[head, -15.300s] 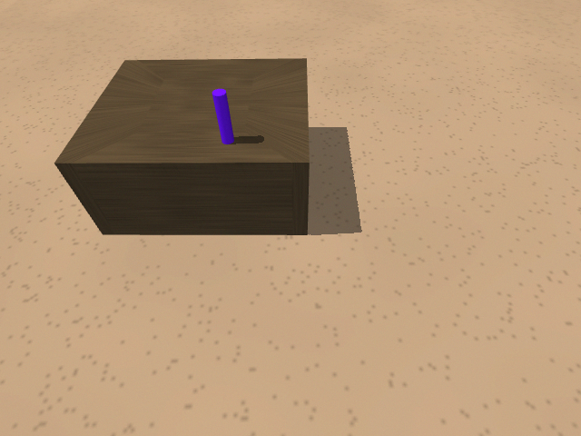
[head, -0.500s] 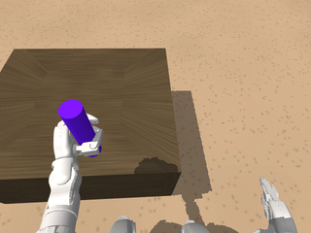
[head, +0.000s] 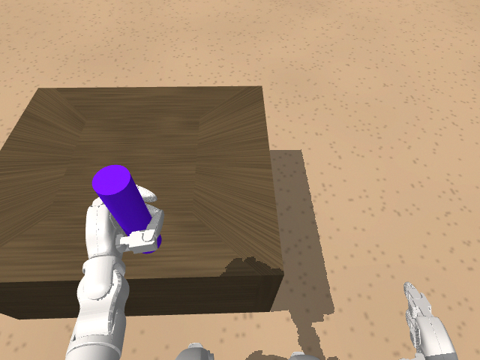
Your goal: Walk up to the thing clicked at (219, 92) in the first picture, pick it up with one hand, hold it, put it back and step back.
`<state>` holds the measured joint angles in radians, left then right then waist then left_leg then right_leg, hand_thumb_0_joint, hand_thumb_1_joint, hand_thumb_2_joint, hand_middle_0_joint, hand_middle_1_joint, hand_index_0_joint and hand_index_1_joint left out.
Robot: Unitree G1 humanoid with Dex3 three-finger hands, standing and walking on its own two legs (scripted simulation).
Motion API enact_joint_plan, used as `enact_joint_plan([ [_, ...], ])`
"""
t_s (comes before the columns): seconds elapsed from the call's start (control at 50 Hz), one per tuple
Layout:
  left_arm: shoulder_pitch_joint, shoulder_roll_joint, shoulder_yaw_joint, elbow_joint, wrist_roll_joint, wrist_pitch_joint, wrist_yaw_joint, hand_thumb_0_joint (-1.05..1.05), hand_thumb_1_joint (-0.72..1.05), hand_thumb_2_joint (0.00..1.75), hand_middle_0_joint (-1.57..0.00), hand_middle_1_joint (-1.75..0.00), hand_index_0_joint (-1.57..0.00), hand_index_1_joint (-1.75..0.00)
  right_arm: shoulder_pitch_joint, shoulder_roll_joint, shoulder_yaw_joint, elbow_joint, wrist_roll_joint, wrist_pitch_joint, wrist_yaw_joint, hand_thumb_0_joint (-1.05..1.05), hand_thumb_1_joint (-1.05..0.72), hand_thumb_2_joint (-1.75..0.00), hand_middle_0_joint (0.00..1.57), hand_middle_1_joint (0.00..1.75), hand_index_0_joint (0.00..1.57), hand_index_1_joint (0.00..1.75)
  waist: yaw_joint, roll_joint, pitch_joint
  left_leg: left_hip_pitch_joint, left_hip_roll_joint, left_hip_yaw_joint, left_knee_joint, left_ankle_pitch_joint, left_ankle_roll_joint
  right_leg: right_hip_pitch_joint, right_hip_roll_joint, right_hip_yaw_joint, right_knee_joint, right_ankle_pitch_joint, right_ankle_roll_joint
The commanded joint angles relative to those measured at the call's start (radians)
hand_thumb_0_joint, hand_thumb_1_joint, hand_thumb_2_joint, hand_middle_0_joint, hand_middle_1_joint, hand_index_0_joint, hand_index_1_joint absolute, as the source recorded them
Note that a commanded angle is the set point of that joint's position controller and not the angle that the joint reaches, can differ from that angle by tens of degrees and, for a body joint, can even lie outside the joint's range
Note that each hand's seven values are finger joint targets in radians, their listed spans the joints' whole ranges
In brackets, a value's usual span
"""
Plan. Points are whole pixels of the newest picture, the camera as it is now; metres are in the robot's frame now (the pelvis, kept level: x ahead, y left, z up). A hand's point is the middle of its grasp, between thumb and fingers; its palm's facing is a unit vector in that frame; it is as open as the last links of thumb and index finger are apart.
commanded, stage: hold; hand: left
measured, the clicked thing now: (133, 216) +0.33 +0.19 +0.06
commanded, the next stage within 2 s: none
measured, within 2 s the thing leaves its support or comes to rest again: neither
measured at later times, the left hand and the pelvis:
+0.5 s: hand (139, 219) +0.32 +0.17 +0.07, palm faces +0.17 -0.99 +0.00, open 6.2 cm; pelvis +0.00 +0.00 +0.01, yaw +0 degrees
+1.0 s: hand (137, 220) +0.32 +0.18 +0.07, palm faces +0.16 -0.99 +0.01, open 6.2 cm; pelvis +0.00 +0.00 +0.01, yaw +0 degrees
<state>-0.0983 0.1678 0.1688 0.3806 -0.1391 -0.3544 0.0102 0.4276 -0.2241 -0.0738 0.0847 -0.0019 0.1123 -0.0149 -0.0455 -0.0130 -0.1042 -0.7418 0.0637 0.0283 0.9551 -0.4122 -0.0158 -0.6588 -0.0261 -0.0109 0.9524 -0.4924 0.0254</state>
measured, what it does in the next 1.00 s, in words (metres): stands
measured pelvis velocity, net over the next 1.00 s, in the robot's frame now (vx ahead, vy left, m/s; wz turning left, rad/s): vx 0.00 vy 0.00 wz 0.00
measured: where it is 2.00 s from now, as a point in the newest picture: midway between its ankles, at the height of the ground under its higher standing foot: outside the picture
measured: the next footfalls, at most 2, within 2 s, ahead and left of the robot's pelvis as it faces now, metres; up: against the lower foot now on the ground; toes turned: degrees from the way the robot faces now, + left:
none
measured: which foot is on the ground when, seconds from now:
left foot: down 0.00-1.00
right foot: down 0.00-1.00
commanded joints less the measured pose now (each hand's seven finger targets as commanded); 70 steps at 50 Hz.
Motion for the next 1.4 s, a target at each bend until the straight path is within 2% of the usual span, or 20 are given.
enact_joint_plan([
  [0.0, -0.262, 0.116, 0.026, -0.259, -0.012, -0.072, 0.002, 0.0, 0.49, 1.26, -1.37, -1.43, -1.39, -1.42, -0.01, -0.134, -0.08, -0.171, -0.003, -0.058, -0.013, 0.0, 0.54, -0.05, 0.05, 0.05, 0.05, 0.05, 0.0, 0.03, -0.248, 0.251, -0.038, -0.008, -0.146, 0.178, 0.012, 0.061, 0.031, -0.008, -0.145, 0.275, -0.016],
  [0.3, -0.192, 0.114, 0.021, -0.335, -0.022, -0.021, 0.004, 0.0, 0.5, 1.28, -1.37, -1.43, -1.38, -1.43, -0.02, -0.133, -0.077, -0.131, 0.004, -0.063, -0.023, 0.0, 0.54, -0.05, 0.05, 0.05, 0.05, 0.05, 0.015, 0.009, -0.265, 0.278, -0.043, 0.006, -0.144, 0.271, 0.019, 0.131, 0.021, 0.004, -0.17, 0.379, -0.007],
  [0.36, -0.209, 0.123, 0.031, -0.352, -0.025, -0.014, 0.01, 0.0, 0.48, 1.28, -1.38, -1.43, -1.39, -1.43, -0.036, -0.149, -0.1, -0.107, 0.006, -0.067, -0.026, 0.0, 0.54, -0.05, 0.05, 0.05, 0.05, 0.05, 0.013, 0.027, -0.242, 0.284, -0.042, 0.005, -0.159, 0.246, 0.016, 0.125, 0.023, 0.001, -0.177, 0.345, -0.01],
  [0.44, -0.169, 0.094, 0.016, -0.338, -0.021, -0.005, 0.009, 0.0, 0.48, 1.29, -1.37, -1.45, -1.39, -1.44, -0.04, -0.12, -0.073, -0.091, 0.008, -0.069, -0.025, 0.0, 0.54, -0.05, 0.05, 0.05, 0.05, 0.05, 0.021, 0.007, -0.214, 0.279, -0.04, 0.002, -0.175, 0.232, 0.016, 0.123, 0.027, -0.008, -0.181, 0.327, -0.012],
  [0.46, -0.166, 0.095, 0.011, -0.324, -0.022, -0.004, 0.007, 0.0, 0.47, 1.27, -1.37, -1.43, -1.38, -1.43, -0.052, -0.142, -0.095, -0.088, 0.009, -0.07, -0.028, 0.0, 0.54, -0.05, 0.05, 0.05, 0.05, 0.05, 0.009, 0.01, -0.206, 0.282, -0.04, 0.004, -0.179, 0.218, 0.016, 0.114, 0.027, -0.007, -0.186, 0.314, -0.012],
  [0.5, -0.154, 0.101, 0.03, -0.293, -0.021, -0.008, 0.005, 0.0, 0.51, 1.28, -1.37, -1.43, -1.38, -1.43, -0.048, -0.133, -0.087, -0.063, 0.006, -0.075, -0.025, 0.0, 0.54, -0.05, 0.05, 0.05, 0.05, 0.05, 0.017, -0.016, -0.19, 0.263, -0.04, 0.002, -0.182, 0.191, 0.018, 0.109, 0.027, -0.01, -0.189, 0.289, -0.012],
  [0.58, -0.18, 0.072, -0.02, -0.351, -0.017, -0.023, -0.005, 0.0, 0.5, 1.28, -1.38, -1.45, -1.4, -1.44, -0.05, -0.141, -0.088, -0.105, 0.003, -0.087, -0.024, 0.0, 0.55, -0.05, 0.05, 0.05, 0.05, 0.05, 0.0, 0.006, -0.245, 0.313, -0.036, -0.001, -0.181, 0.227, 0.014, 0.121, 0.03, -0.014, -0.18, 0.317, -0.015],
  [0.64, -0.201, 0.124, 0.033, -0.379, -0.022, -0.031, 0.005, 0.0, 0.54, 1.28, -1.36, -1.43, -1.38, -1.42, -0.063, -0.141, -0.088, -0.091, 0.003, -0.088, -0.025, 0.0, 0.55, -0.05, 0.05, 0.05, 0.05, 0.05, 0.02, 0.028, -0.254, 0.305, -0.039, 0.0, -0.177, 0.237, 0.012, 0.13, 0.026, -0.01, -0.18, 0.323, -0.015],
  [0.82, -0.224, 0.098, 0.004, -0.317, -0.017, -0.007, 0.005, 0.0, 0.54, 1.3, -1.37, -1.44, -1.38, -1.44, -0.061, -0.126, -0.073, -0.074, 0.005, -0.096, -0.03, 0.0, 0.55, -0.05, 0.05, 0.05, 0.05, 0.05, 0.001, -0.002, -0.178, 0.287, -0.04, -0.001, -0.206, 0.141, 0.017, 0.113, 0.026, -0.01, -0.219, 0.244, -0.011],
  [0.86, -0.189, 0.104, 0.026, -0.271, -0.023, -0.005, 0.0, 0.0, 0.56, 1.3, -1.37, -1.44, -1.38, -1.44, -0.053, -0.131, -0.078, -0.043, 0.008, -0.096, -0.028, 0.0, 0.55, -0.05, 0.05, 0.05, 0.05, 0.05, 0.011, 0.002, -0.17, 0.279, -0.041, 0.003, -0.204, 0.155, 0.017, 0.108, 0.025, -0.009, -0.214, 0.254, -0.014],
  [0.9, -0.199, 0.081, -0.007, -0.302, -0.024, -0.009, -0.008, 0.0, 0.58, 1.3, -1.36, -1.43, -1.38, -1.43, -0.066, -0.131, -0.08, -0.049, 0.006, -0.097, -0.025, 0.0, 0.55, -0.05, 0.05, 0.05, 0.05, 0.05, 0.013, 0.024, -0.204, 0.296, -0.041, 0.001, -0.204, 0.184, 0.014, 0.122, 0.027, -0.014, -0.204, 0.277, -0.017],
  [0.96, -0.196, 0.116, 0.03, -0.335, -0.026, -0.008, 0.0, 0.0, 0.57, 1.29, -1.36, -1.42, -1.38, -1.42, -0.065, -0.142, -0.09, -0.05, 0.009, -0.099, -0.023, 0.0, 0.55, -0.05, 0.05, 0.05, 0.05, 0.05, 0.033, 0.051, -0.243, 0.319, -0.042, 0.002, -0.196, 0.248, 0.01, 0.154, 0.027, -0.015, -0.193, 0.326, -0.019],
  [0.98, -0.187, 0.105, 0.022, -0.323, -0.026, -0.008, 0.001, 0.0, 0.57, 1.29, -1.36, -1.42, -1.37, -1.41, -0.064, -0.157, -0.109, -0.049, 0.007, -0.098, -0.024, 0.0, 0.54, -0.05, 0.05, 0.05, 0.05, 0.05, 0.022, 0.023, -0.245, 0.319, -0.036, -0.004, -0.196, 0.252, 0.011, 0.148, 0.03, -0.017, -0.192, 0.329, -0.018],
  [1.0, -0.173, 0.084, 0.0, -0.314, -0.022, -0.007, 0.002, 0.0, 0.56, 1.28, -1.35, -1.41, -1.36, -1.41, -0.079, -0.143, -0.09, -0.068, 0.01, -0.1, -0.021, 0.0, 0.55, -0.05, 0.05, 0.05, 0.05, 0.05, 0.022, 0.007, -0.22, 0.311, -0.037, -0.002, -0.201, 0.238, 0.012, 0.145, 0.03, -0.018, -0.197, 0.319, -0.018],
  [1.1, -0.181, 0.119, 0.039, -0.348, -0.017, -0.028, 0.01, 0.0, 0.55, 1.29, -1.36, -1.42, -1.37, -1.42, -0.061, -0.12, -0.069, -0.068, 0.006, -0.099, -0.022, 0.0, 0.54, -0.05, 0.05, 0.05, 0.05, 0.05, 0.023, 0.016, -0.239, 0.316, -0.039, 0.003, -0.195, 0.23, 0.014, 0.157, 0.026, -0.01, -0.201, 0.317, -0.014],
  [1.16, -0.184, 0.106, 0.03, -0.336, -0.024, -0.032, 0.012, 0.0, 0.55, 1.3, -1.35, -1.42, -1.37, -1.42, -0.076, -0.149, -0.099, -0.044, 0.005, -0.099, -0.025, 0.0, 0.54, -0.05, 0.05, 0.05, 0.05, 0.05, 0.017, 0.016, -0.22, 0.307, -0.04, 0.002, -0.196, 0.222, 0.015, 0.146, 0.027, -0.009, -0.203, 0.312, -0.015],
  [1.24, -0.212, 0.093, -0.001, -0.332, -0.016, -0.035, 0.005, 0.0, 0.54, 1.3, -1.35, -1.43, -1.37, -1.43, -0.066, -0.12, -0.072, -0.037, 0.004, -0.102, -0.021, 0.0, 0.55, -0.05, 0.05, 0.05, 0.05, 0.05, 0.009, 0.044, -0.201, 0.313, -0.036, -0.002, -0.205, 0.212, 0.011, 0.13, 0.028, -0.014, -0.2, 0.297, -0.018],
  [1.26, -0.187, 0.102, 0.019, -0.309, -0.016, -0.034, 0.006, 0.0, 0.54, 1.3, -1.35, -1.43, -1.37, -1.43, -0.072, -0.135, -0.087, -0.037, 0.004, -0.102, -0.022, 0.0, 0.55, -0.05, 0.05, 0.05, 0.05, 0.05, 0.013, 0.032, -0.211, 0.316, -0.034, -0.005, -0.207, 0.212, 0.01, 0.125, 0.03, -0.017, -0.196, 0.291, -0.02],
  [1.34, -0.19, 0.076, -0.008, -0.298, -0.025, -0.039, -0.004, 0.0, 0.57, 1.32, -1.36, -1.44, -1.37, -1.44, -0.054, -0.131, -0.078, -0.024, 0.004, -0.107, -0.018, 0.0, 0.55, -0.05, 0.05, 0.05, 0.05, 0.05, 0.005, 0.041, -0.211, 0.32, -0.034, -0.007, -0.203, 0.21, 0.01, 0.113, 0.031, -0.018, -0.197, 0.292, -0.02],
  [1.38, -0.195, 0.103, 0.009, -0.305, -0.022, -0.038, -0.002, 0.0, 0.54, 1.3, -1.34, -1.42, -1.36, -1.42, -0.075, -0.141, -0.082, -0.042, 0.007, -0.107, -0.019, 0.0, 0.55, -0.05, 0.05, 0.05, 0.05, 0.05, 0.013, 0.029, -0.208, 0.31, -0.038, -0.002, -0.205, 0.197, 0.013, 0.131, 0.027, -0.015, -0.206, 0.283, -0.018],
])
